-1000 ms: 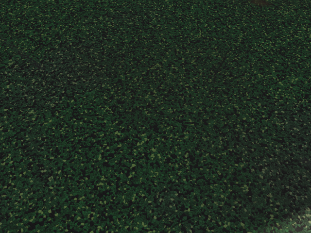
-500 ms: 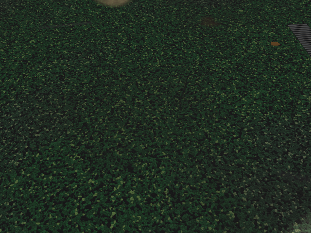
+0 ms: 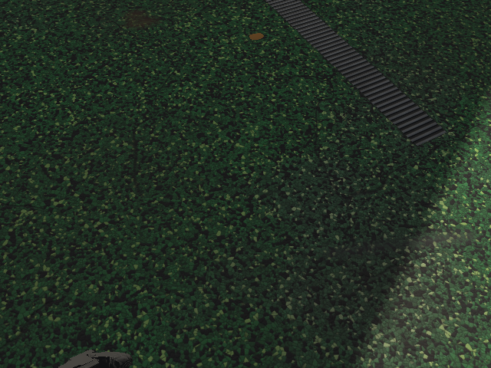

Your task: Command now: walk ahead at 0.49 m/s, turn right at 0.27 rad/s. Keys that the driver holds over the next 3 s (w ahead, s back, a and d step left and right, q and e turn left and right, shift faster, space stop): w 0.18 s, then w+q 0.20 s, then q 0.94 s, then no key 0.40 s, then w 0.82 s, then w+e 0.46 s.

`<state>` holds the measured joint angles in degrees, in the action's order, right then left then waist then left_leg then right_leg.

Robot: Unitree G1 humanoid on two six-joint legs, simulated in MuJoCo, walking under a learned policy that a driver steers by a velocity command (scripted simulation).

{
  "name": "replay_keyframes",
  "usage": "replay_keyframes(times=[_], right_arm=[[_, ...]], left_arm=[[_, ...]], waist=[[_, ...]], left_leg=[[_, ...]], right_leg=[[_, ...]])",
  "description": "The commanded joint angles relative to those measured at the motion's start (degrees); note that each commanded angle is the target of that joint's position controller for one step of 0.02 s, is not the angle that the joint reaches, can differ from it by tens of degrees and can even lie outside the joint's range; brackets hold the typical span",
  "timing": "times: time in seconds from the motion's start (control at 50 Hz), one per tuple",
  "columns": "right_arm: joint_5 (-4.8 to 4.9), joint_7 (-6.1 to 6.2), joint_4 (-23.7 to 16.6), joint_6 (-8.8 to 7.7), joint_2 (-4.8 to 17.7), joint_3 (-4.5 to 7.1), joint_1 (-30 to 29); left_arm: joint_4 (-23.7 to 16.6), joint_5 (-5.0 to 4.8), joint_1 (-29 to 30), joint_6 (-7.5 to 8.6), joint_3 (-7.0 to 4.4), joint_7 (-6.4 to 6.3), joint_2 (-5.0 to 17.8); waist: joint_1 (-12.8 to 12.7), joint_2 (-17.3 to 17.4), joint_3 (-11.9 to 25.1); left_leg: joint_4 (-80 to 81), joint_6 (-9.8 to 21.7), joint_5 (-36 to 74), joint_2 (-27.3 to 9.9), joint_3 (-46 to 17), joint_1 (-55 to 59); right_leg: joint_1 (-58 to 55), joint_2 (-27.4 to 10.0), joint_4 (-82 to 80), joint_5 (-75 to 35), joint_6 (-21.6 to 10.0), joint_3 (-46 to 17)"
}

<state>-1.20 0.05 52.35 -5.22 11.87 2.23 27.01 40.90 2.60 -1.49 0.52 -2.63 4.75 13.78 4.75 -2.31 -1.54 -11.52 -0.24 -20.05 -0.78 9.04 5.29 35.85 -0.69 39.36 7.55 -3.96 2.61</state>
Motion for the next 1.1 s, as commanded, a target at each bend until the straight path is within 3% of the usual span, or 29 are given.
replay_keyframes(times=[0.02, 0.04, 0.06, 0.08, 0.1, 0.12, 0.14, 0.16, 0.18, 0.22, 0.28, 0.38, 0.44, 0.5, 0.54, 0.56, 0.58, 0.6, 0.62, 0.64, 0.66, 0.68, 0.7, 0.76, 0.82, 0.9, 0.94, 1.04, 1.1], right_arm=[[0.32, 0.58, -0.5, 0.04, 10.7, 1.96, 1.6], [0.46, 0.73, 0.1, 0.47, 11.4, 1.97, 1.9], [1.00, 0.91, 0.1, 0.82, 11.3, 1.78, 1.3], [1.05, 0.71, -2.2, 0.82, 8.6, 0.93, 0.9], [2.21, -0.41, -4.4, 0.93, 2.6, -0.21, 6.1], [1.02, 0.02, -4.4, 1.05, 9.8, 1.86, -0.9], [1.36, -0.18, -6.0, 0.58, 8.4, 1.63, -5.0], [1.11, -0.37, -5.6, 0.27, 7.5, 1.30, -5.6], [0.29, -0.58, -4.7, 0.92, 7.0, 1.35, -4.9], [-0.57, -1.32, -2.8, 2.85, 5.1, 1.13, -0.9], [-0.62, -2.30, -3.6, 3.88, 4.4, 1.37, -4.6], [-0.26, -2.71, -6.7, 3.55, 4.0, 1.07, -15.2], [-0.68, -3.04, -8.5, 3.03, 2.4, -0.05, -20.7], [-1.11, -3.04, -9.0, 2.74, 3.3, -0.05, -19.6], [-1.45, -2.59, -6.9, 2.58, 5.5, 0.80, -11.2], [-1.82, -2.27, -5.3, 2.07, 7.2, 1.58, -5.2], [-2.38, -1.67, -4.2, 1.40, 9.7, 2.53, -0.3], [-1.94, -1.13, -4.8, 1.47, 16.6, 4.17, -2.1], [0.96, -1.10, -5.8, 2.03, 17.5, 4.78, 0.4], [1.83, -0.52, -7.7, 3.07, 15.4, 4.64, -5.3], [1.87, -0.13, -8.6, 3.95, 11.7, 3.56, -9.9], [1.68, 0.08, -8.7, 4.48, 9.4, 2.86, -12.1], [1.70, 0.30, -8.7, 4.81, 8.4, 2.60, -12.5], [0.46, -0.20, -8.8, 4.50, 10.6, 3.17, -12.8], [0.29, -0.25, -9.5, 4.86, 11.9, 3.76, -12.6], [0.26, 0.08, -10.3, 6.19, 12.4, 4.24, -11.4], [0.08, 0.16, -10.5, 6.62, 12.5, 4.45, -10.7], [-0.54, -0.13, -11.2, 7.08, 12.9, 4.87, -10.8], [-0.36, -0.51, -11.8, 7.46, 12.9, 4.99, -12.6]], left_arm=[[-3.8, 0.19, 1.5, 1.32, -0.23, -0.99, 2.8], [-1.7, 0.31, -5.0, 1.77, -0.78, -1.58, 4.1], [1.3, 0.93, -13.9, 2.48, -1.48, -2.29, 5.7], [3.2, 1.98, -22.8, 2.87, -2.60, -3.24, 10.0], [3.4, 1.29, -23.3, 2.71, -3.48, -3.73, 14.9], [3.5, -0.99, -24.2, 2.17, -3.71, -4.34, 13.4], [4.4, -1.36, -19.1, 2.45, -2.82, -4.48, 10.8], [4.4, -1.24, -16.1, 2.87, -1.96, -4.25, 7.6], [4.5, -1.34, -14.1, 3.27, -1.46, -4.28, 6.0], [5.1, -1.53, -13.3, 4.13, -0.79, -4.36, 4.1], [7.1, -1.85, -15.9, 5.41, -1.12, -4.47, 5.4], [8.8, -1.76, -18.5, 6.04, -0.47, -4.65, 4.4], [10.0, -2.17, -19.9, 6.04, -0.02, -5.55, 4.6], [11.3, -2.07, -21.6, 5.46, -0.22, -6.77, 6.6], [10.9, -1.82, -19.7, 4.67, -0.88, -7.65, 8.6], [10.3, -1.91, -18.5, 4.22, -1.08, -7.72, 9.1], [9.1, -2.59, -16.6, 4.10, -1.26, -7.38, 9.5], [6.8, -2.47, -23.4, 4.14, 0.16, -6.75, 2.2], [6.7, -2.75, -24.8, 3.22, -0.14, -6.75, 4.5], [6.1, -1.98, -21.4, 2.89, -0.23, -6.62, 5.8], [4.9, -1.56, -17.4, 2.85, -0.23, -6.42, 6.0], [4.4, -0.97, -15.4, 2.44, -0.39, -6.36, 6.1], [4.1, -0.42, -15.9, 1.19, -0.43, -6.31, 5.9], [4.0, -0.50, -17.9, -1.44, -0.11, -6.42, 3.9], [2.7, -0.61, -15.2, -2.10, -0.37, -6.61, 4.4], [0.5, -0.82, -9.5, -2.81, -0.75, -6.87, 5.5], [-0.4, -1.09, -7.7, -2.75, -0.74, -7.01, 5.6], [-1.5, -2.14, -7.1, -1.65, -0.39, -7.37, 5.7], [-1.4, -2.95, -10.8, -0.77, -0.23, -7.67, 6.0]], waist=[[-4.1, 10.8, -0.5], [-7.2, 10.5, 3.5], [-11.4, 9.6, 8.5], [-14.4, 4.1, 16.3], [-10.0, -9.8, 23.1], [-12.6, -0.9, 20.4], [-9.8, -1.4, 11.0], [-7.7, 0.6, 5.9], [-5.6, 0.5, 3.4], [-3.1, -0.8, 2.5], [-2.9, -1.5, -0.7], [-4.7, -1.3, -4.0], [-5.9, -0.6, -5.0], [-5.6, -1.9, -2.1], [-2.1, -3.7, 2.4], [0.5, -3.1, 5.5], [3.8, 0.6, 8.4], [-2.7, 14.9, 14.8], [-0.7, 10.4, 25.6], [-1.3, 4.3, 20.4], [-2.6, 2.2, 11.7], [-4.2, 0.3, 6.3], [-5.3, 1.0, 4.7], [-6.7, 2.8, 5.8], [-5.8, 5.2, 6.8], [-3.4, 7.8, 5.6], [-2.5, 8.5, 4.6], [-2.1, 9.6, 4.6], [-3.8, 10.5, 5.1]], left_leg=[[-7.5, 7.0, 61.5, -13.5, -3.7, -0.6], [-15.6, 6.6, 66.2, -13.3, -2.9, -0.3], [-26.4, 5.7, 60.7, -12.1, -1.2, -6.2], [-42.5, 5.1, 36.1, -10.0, -0.8, -18.9], [-62.5, 2.9, -13.2, 0.3, -2.8, -39.7], [-65.8, 3.6, -8.2, -0.9, -10.7, -43.2], [-63.5, 4.1, -2.4, -3.2, -11.1, -45.0], [-59.4, 3.9, 0.4, -4.6, -10.6, -42.7], [-56.4, 3.5, 1.4, -5.6, -10.3, -40.1], [-53.9, 2.6, 2.3, -5.5, -9.9, -35.0], [-51.6, 2.3, 7.3, -5.3, -10.2, -38.9], [-39.5, 2.3, 19.5, -3.6, -9.8, -43.6], [-28.9, 3.0, 23.9, -1.8, -4.2, -39.1], [-24.2, 4.9, 20.4, 2.0, -1.0, -34.4], [-23.0, 7.1, 15.2, 5.1, -0.8, -26.7], [-18.7, 8.6, 17.3, 5.7, -2.5, -20.0], [-12.7, 11.1, 31.1, 2.2, -6.8, -11.6], [-24.0, 18.6, 75.1, -15.8, -25.1, 6.9], [-19.6, 27.2, 78.9, -22.3, -39.5, 13.2], [-15.1, 26.0, 64.4, -20.2, -35.8, 5.7], [-11.2, 23.5, 52.5, -17.3, -32.4, -3.6], [-8.4, 20.8, 46.7, -14.2, -29.7, -10.4], [-6.7, 19.2, 43.5, -11.9, -27.3, -15.6], [-5.9, 16.6, 40.5, -8.0, -23.8, -21.6], [-5.3, 14.8, 29.9, -6.4, -25.0, -21.5], [-3.2, 13.0, 8.6, -5.6, -30.8, -19.3], [-2.9, 12.9, 3.8, -5.7, -33.5, -18.1], [-5.6, 12.7, 9.9, -5.7, -37.8, -16.8], [-7.4, 11.3, 16.9, -5.0, -40.4, -17.9]], right_leg=[[-10.1, 4.9, -6.5, 4.3, -3.6, 5.4], [-18.1, 6.4, -9.4, 3.9, -5.1, 5.4], [-31.6, 5.4, -12.7, 0.0, -6.6, 3.6], [-47.7, -7.3, -12.2, 5.6, -9.0, -9.9], [-62.0, -25.1, -15.9, -0.4, -16.8, -38.8], [-57.1, -21.9, -18.4, -4.6, -15.3, -37.8], [-48.9, -19.0, -19.8, -9.9, -13.6, -27.6], [-40.8, -15.9, -22.1, -14.2, -11.5, -22.0], [-35.8, -13.3, -23.7, -15.6, -9.7, -17.8], [-29.7, -11.3, -27.3, -15.6, -8.4, -12.3], [-27.8, -10.6, -31.5, -14.5, -7.6, -7.5], [-29.6, -8.9, -32.8, -19.7, -4.7, 0.4], [-30.9, -8.8, -29.6, -34.9, -3.0, 5.2], [-37.1, -9.7, -21.2, -49.8, -1.2, 6.7], [-38.3, -10.3, -8.9, -57.6, -0.3, 7.0], [-36.6, -10.0, 1.2, -51.8, -0.1, 7.0], [-30.6, -6.2, 17.0, -34.5, 1.1, 8.6], [-10.8, 2.5, 37.4, 26.3, 3.2, 7.7], [-3.9, 5.5, 48.5, 28.5, 4.0, -3.2], [-1.6, 1.7, 47.6, 21.7, 4.0, -6.0], [-0.6, -0.1, 43.3, 18.4, 4.2, -5.3], [-1.2, -1.3, 39.1, 17.3, 4.7, -5.3], [-4.2, -2.0, 35.2, 16.7, 5.3, -5.3], [-9.2, -1.1, 28.8, 14.7, 6.1, -4.3], [-7.3, -1.1, 23.6, 12.3, 6.8, -4.7], [-3.8, -1.0, 17.5, 11.1, 7.5, -6.2], [-3.2, -0.5, 14.3, 11.8, 7.4, -6.8], [-8.7, 2.5, 5.9, 15.6, 5.6, -7.0], [-16.4, 4.6, -3.8, 16.5, 3.8, -6.7]])
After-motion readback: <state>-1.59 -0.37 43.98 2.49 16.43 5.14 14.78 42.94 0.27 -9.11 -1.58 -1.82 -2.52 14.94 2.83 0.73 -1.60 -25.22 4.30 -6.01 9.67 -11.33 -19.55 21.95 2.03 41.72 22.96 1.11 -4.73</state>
